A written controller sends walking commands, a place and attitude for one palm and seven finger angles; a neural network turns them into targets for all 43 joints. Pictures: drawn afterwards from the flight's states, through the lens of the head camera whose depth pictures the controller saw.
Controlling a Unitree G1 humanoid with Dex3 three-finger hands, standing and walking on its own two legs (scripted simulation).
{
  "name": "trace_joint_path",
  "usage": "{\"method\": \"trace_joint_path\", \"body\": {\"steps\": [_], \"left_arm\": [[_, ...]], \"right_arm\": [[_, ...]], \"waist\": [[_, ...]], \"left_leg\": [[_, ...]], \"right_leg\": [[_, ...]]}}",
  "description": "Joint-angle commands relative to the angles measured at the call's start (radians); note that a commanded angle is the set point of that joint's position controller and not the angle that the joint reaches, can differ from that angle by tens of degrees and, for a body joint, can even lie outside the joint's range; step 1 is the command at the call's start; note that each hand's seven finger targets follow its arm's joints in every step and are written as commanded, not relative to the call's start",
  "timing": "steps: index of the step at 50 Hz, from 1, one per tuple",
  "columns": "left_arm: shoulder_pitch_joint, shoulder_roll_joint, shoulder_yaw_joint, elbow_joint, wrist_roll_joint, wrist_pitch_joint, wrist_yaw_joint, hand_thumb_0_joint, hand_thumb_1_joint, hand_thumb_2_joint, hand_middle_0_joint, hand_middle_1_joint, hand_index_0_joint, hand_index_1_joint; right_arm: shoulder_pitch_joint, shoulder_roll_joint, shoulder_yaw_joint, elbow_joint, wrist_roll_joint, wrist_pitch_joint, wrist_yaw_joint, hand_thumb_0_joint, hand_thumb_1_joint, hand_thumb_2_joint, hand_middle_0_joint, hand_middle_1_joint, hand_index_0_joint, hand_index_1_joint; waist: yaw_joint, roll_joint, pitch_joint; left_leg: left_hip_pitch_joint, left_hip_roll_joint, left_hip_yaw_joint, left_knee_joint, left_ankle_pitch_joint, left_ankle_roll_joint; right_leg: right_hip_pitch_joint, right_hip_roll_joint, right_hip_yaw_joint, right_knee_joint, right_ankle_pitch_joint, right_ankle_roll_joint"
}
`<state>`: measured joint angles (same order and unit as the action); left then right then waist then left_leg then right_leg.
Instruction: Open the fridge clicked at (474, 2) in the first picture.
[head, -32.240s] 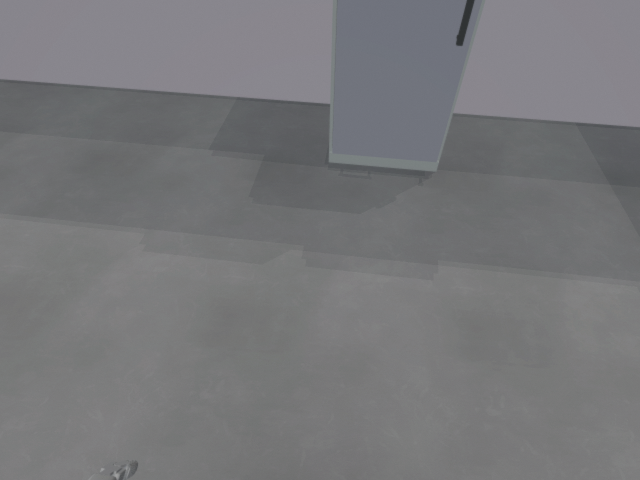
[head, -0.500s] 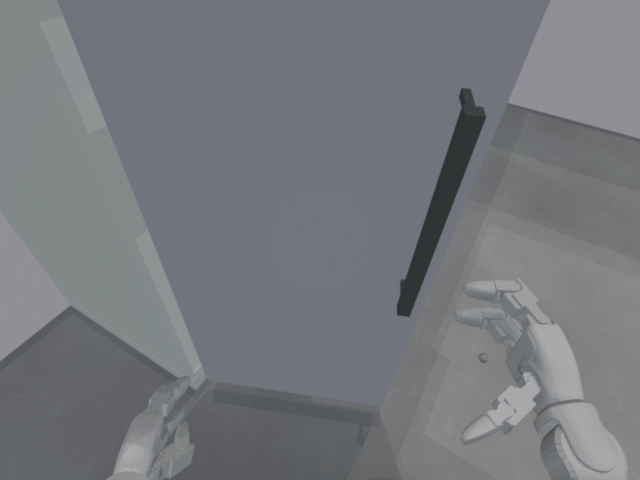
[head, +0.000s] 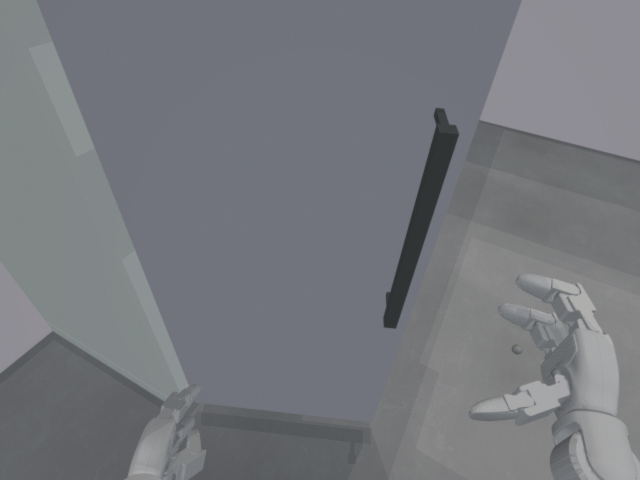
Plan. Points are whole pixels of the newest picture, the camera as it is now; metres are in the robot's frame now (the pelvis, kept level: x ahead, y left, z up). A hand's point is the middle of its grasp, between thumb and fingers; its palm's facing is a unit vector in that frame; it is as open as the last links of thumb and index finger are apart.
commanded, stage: draw the hand back to the body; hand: right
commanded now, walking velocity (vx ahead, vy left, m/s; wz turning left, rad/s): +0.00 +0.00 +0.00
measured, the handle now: (410, 237) +0.43 -0.13 +0.10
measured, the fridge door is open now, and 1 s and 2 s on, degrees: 68 68 68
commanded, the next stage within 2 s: step back with the hand held close in 1.16 s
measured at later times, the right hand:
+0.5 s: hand (595, 357) +0.21 -0.25 +0.16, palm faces +0.36 +0.87 -0.32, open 11.6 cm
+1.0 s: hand out of the picture +0.20 -0.29 +0.18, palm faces +0.47 +0.81 -0.35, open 7.6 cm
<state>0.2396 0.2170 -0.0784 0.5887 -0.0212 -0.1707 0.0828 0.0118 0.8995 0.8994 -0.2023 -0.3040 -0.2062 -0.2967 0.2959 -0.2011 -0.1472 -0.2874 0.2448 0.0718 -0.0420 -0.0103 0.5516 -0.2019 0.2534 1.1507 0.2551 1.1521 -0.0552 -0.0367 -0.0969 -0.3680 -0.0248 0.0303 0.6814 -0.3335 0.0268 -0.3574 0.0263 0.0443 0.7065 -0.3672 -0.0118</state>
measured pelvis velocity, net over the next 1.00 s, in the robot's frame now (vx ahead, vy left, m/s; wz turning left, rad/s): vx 0.01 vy -0.02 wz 0.01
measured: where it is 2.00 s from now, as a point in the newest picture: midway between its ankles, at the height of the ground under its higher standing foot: outside the picture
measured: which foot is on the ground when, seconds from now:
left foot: down 0.00-1.00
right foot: down 0.00-1.00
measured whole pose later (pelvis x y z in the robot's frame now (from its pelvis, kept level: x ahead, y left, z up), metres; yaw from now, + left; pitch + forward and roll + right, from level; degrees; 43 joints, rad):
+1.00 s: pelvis +0.01 -0.02 +0.03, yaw +1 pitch -5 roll +1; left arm 0.19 0.23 -0.04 0.67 0.01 -0.12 0.08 0.01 0.90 0.90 -0.20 -0.30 -0.21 -0.30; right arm 0.43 -0.35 -0.35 -0.37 0.08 -0.03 -0.09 0.02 -0.84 -0.88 0.21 0.33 0.21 0.33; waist -0.09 -0.04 0.00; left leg -0.08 -0.01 0.00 0.37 -0.20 0.00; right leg -0.07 0.04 0.02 0.41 -0.24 -0.04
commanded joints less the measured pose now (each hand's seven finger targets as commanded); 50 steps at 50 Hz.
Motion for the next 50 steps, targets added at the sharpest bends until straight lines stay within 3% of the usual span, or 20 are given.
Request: {"method": "trace_joint_path", "body": {"steps": [1, 4, 5, 6, 7, 13, 16, 18, 23, 27, 28, 31, 35, 37, 39, 42, 45, 46, 48, 50], "left_arm": [[-0.127, 0.115, 0.052, -0.166, -0.006, -0.06, 0.009, 0.0, 0.9, 0.9, -0.2, -0.3, -0.2, -0.3], [-0.13, 0.12, 0.052, -0.164, -0.011, -0.07, 0.015, 0.0, 0.9, 0.9, -0.2, -0.3, -0.2, -0.3], [-0.139, 0.126, 0.059, -0.14, 0.008, -0.065, 0.02, 0.0, 0.9, 0.9, -0.2, -0.3, -0.2, -0.3], [-0.145, 0.113, 0.052, -0.141, 0.014, -0.061, 0.022, 0.0, 0.9, 0.9, -0.2, -0.3, -0.2, -0.3], [-0.15, 0.11, 0.05, -0.137, 0.014, -0.056, 0.021, 0.0, 0.9, 0.9, -0.2, -0.3, -0.2, -0.3], [-0.177, 0.114, 0.054, -0.117, 0.019, -0.04, 0.025, 0.0, 0.9, 0.9, -0.2, -0.3, -0.2, -0.3], [-0.179, 0.11, 0.053, -0.112, 0.021, -0.041, 0.024, 0.0, 0.9, 0.9, -0.2, -0.3, -0.2, -0.3], [-0.183, 0.117, 0.058, -0.106, 0.024, -0.046, 0.023, 0.0, 0.9, 0.9, -0.2, -0.3, -0.2, -0.3], [-0.187, 0.119, 0.065, -0.098, 0.028, -0.039, 0.017, 0.0, 0.9, 0.9, -0.2, -0.3, -0.2, -0.3], [-0.185, 0.112, 0.066, -0.097, 0.027, -0.027, 0.011, 0.0, 0.9, 0.9, -0.2, -0.3, -0.2, -0.3], [-0.188, 0.117, 0.07, -0.095, 0.03, -0.028, 0.01, 0.0, 0.9, 0.9, -0.2, -0.3, -0.2, -0.3], [-0.183, 0.115, 0.072, -0.096, 0.03, -0.026, 0.006, 0.0, 0.9, 0.9, -0.2, -0.3, -0.2, -0.3], [-0.18, 0.116, 0.077, -0.093, 0.031, -0.024, 0.0, 0.0, 0.9, 0.9, -0.2, -0.3, -0.2, -0.3], [-0.181, 0.117, 0.078, -0.089, 0.029, -0.019, -0.002, 0.0, 0.9, 0.9, -0.2, -0.3, -0.2, -0.3], [-0.184, 0.117, 0.081, -0.089, 0.029, -0.017, 0.0, 0.0, 0.9, 0.9, -0.2, -0.3, -0.2, -0.3], [-0.182, 0.12, 0.082, -0.088, 0.026, -0.007, -0.002, 0.0, 0.9, 0.9, -0.2, -0.3, -0.2, -0.3], [-0.185, 0.122, 0.085, -0.089, 0.029, -0.007, -0.003, 0.0, 0.9, 0.9, -0.2, -0.3, -0.2, -0.3], [-0.186, 0.123, 0.086, -0.089, 0.028, -0.007, -0.003, 0.0, 0.9, 0.9, -0.2, -0.3, -0.2, -0.3], [-0.187, 0.124, 0.087, -0.088, 0.032, -0.012, 0.0, 0.0, 0.9, 0.9, -0.2, -0.3, -0.2, -0.3], [-0.191, 0.117, 0.083, -0.09, 0.032, -0.013, 0.002, 0.0, 0.9, 0.9, -0.2, -0.3, -0.2, -0.3]], "right_arm": [[-0.148, -0.124, -0.101, -0.243, 0.011, -0.039, 0.019, 0.0, 0.477, -0.235, 0.247, 1.107, 0.247, 1.107], [-0.159, -0.133, -0.093, -0.277, 0.017, -0.022, 0.052, 0.0, 0.369, -0.287, 0.244, 1.044, 0.244, 1.044], [-0.126, -0.334, -0.13, -0.268, -0.124, -0.058, -0.003, 0.0, 0.332, -0.305, 0.242, 1.023, 0.242, 1.023], [-0.089, -0.268, -0.111, -0.235, -0.126, -0.067, -0.02, 0.0, 0.296, -0.322, 0.241, 1.001, 0.241, 1.001], [-0.085, -0.239, -0.079, -0.241, -0.137, -0.077, -0.025, 0.0, 0.26, -0.34, 0.24, 0.98, 0.24, 0.98], [-0.068, -0.295, -0.151, -0.257, -0.156, -0.119, -0.051, 0.0, 0.043, -0.445, 0.232, 0.853, 0.232, 0.853], [-0.057, -0.284, -0.15, -0.271, -0.164, -0.138, -0.058, 0.0, -0.066, -0.497, 0.229, 0.789, 0.229, 0.789], [-0.052, -0.298, -0.17, -0.276, -0.168, -0.146, -0.063, 0.0, -0.139, -0.533, 0.226, 0.746, 0.226, 0.746], [-0.009, -0.32, -0.22, -0.265, -0.17, -0.155, -0.065, 0.0, -0.32, -0.62, 0.22, 0.64, 0.22, 0.64], [0.002, -0.318, -0.241, -0.279, -0.169, -0.16, -0.062, 0.0, -0.465, -0.69, 0.215, 0.555, 0.215, 0.555], [0.009, -0.333, -0.26, -0.271, -0.168, -0.159, -0.063, 0.0, -0.501, -0.707, 0.214, 0.534, 0.214, 0.534], [0.008, -0.334, -0.272, -0.309, -0.17, -0.165, -0.062, 0.0, -0.61, -0.76, 0.21, 0.47, 0.21, 0.47], [0.036, -0.345, -0.304, -0.306, -0.167, -0.166, -0.063, 0.0, -0.755, -0.83, 0.205, 0.385, 0.205, 0.385], [0.018, -0.356, -0.321, -0.311, -0.168, -0.166, -0.063, 0.0, -0.827, -0.865, 0.202, 0.342, 0.202, 0.342], [0.024, -0.37, -0.345, -0.29, -0.162, -0.166, -0.065, 0.0, -0.9, -0.9, 0.2, 0.3, 0.2, 0.3], [0.017, -0.327, -0.3, -0.269, -0.162, -0.162, -0.057, 0.0, -0.9, -0.9, 0.2, 0.3, 0.2, 0.3], [0.014, -0.333, -0.301, -0.281, -0.163, -0.164, -0.059, 0.0, -0.9, -0.9, 0.2, 0.3, 0.2, 0.3], [0.0, -0.338, -0.301, -0.303, -0.167, -0.166, -0.06, 0.0, -0.9, -0.9, 0.2, 0.3, 0.2, 0.3], [0.004, -0.366, -0.326, -0.311, -0.168, -0.17, -0.066, 0.0, -0.9, -0.9, 0.2, 0.3, 0.2, 0.3], [0.007, -0.358, -0.322, -0.316, -0.167, -0.17, -0.066, 0.0, -0.9, -0.9, 0.2, 0.3, 0.2, 0.3]], "waist": [[-0.014, 0.013, -0.063], [-0.007, 0.009, -0.056], [-0.014, 0.002, -0.027], [-0.009, 0.03, 0.002], [-0.004, 0.029, 0.012], [-0.011, -0.001, 0.033], [-0.011, -0.046, 0.042], [-0.016, -0.008, 0.037], [-0.025, 0.0, 0.047], [-0.025, -0.045, 0.051], [-0.029, -0.024, 0.064], [-0.027, -0.06, 0.037], [-0.031, -0.023, 0.039], [-0.03, -0.053, 0.051], [-0.031, -0.037, 0.068], [-0.022, -0.006, 0.089], [-0.025, -0.016, 0.068], [-0.025, -0.049, 0.046], [-0.032, -0.027, 0.039], [-0.031, -0.046, 0.045]], "left_leg": [[0.096, 0.022, -0.007, -0.134, 0.16, -0.005], [0.097, 0.022, -0.004, -0.146, 0.166, -0.006], [0.132, 0.046, -0.057, -0.213, 0.154, -0.008], [0.141, 0.053, -0.051, -0.225, 0.147, -0.01], [0.146, 0.05, -0.045, -0.231, 0.138, -0.011], [0.194, 0.037, -0.034, -0.297, 0.126, -0.011], [0.212, 0.038, -0.026, -0.306, 0.121, -0.009], [0.232, 0.032, -0.022, -0.317, 0.128, -0.009], [0.267, 0.03, -0.019, -0.332, 0.172, -0.008], [0.284, 0.03, -0.019, -0.333, 0.2, -0.005], [0.284, 0.027, -0.018, -0.345, 0.205, -0.005], [0.304, 0.027, -0.016, -0.332, 0.24, -0.003], [0.313, 0.024, -0.009, -0.33, 0.28, -0.004], [0.306, 0.024, -0.011, -0.333, 0.265, -0.002], [0.298, 0.025, -0.012, -0.347, 0.253, -0.003], [0.282, 0.024, -0.01, -0.35, 0.233, -0.007], [0.295, 0.026, -0.01, -0.351, 0.232, -0.007], [0.3, 0.027, -0.014, -0.349, 0.229, -0.006], [0.314, 0.025, -0.011, -0.352, 0.237, -0.004], [0.312, 0.028, -0.014, -0.35, 0.247, -0.004]], "right_leg": [[0.014, -0.012, -0.007, -0.138, 0.183, -0.012], [0.037, -0.014, -0.003, -0.147, 0.187, -0.014], [0.051, -0.013, -0.002, -0.171, 0.185, -0.028], [0.053, -0.012, -0.006, -0.182, 0.187, -0.031], [0.082, -0.016, -0.005, -0.199, 0.188, -0.031], [0.162, -0.023, -0.011, -0.27, 0.195, -0.029], [0.192, -0.026, -0.007, -0.304, 0.187, -0.024], [0.198, -0.027, 0.0, -0.323, 0.193, -0.022], [0.214, -0.03, -0.006, -0.348, 0.24, -0.019], [0.227, -0.033, -0.008, -0.361, 0.268, -0.013], [0.222, -0.033, -0.009, -0.361, 0.273, -0.012], [0.244, -0.035, -0.009, -0.365, 0.312, -0.007], [0.247, -0.037, -0.008, -0.365, 0.364, -0.001], [0.244, -0.038, -0.007, -0.371, 0.352, 0.004], [0.242, -0.037, -0.012, -0.372, 0.331, -0.001], [0.24, -0.038, -0.012, -0.376, 0.313, -0.005], [0.247, -0.037, -0.01, -0.38, 0.312, -0.006], [0.257, -0.036, -0.011, -0.379, 0.31, -0.005], [0.251, -0.034, -0.009, -0.378, 0.313, -0.005], [0.252, -0.031, -0.012, -0.376, 0.319, -0.006]]}}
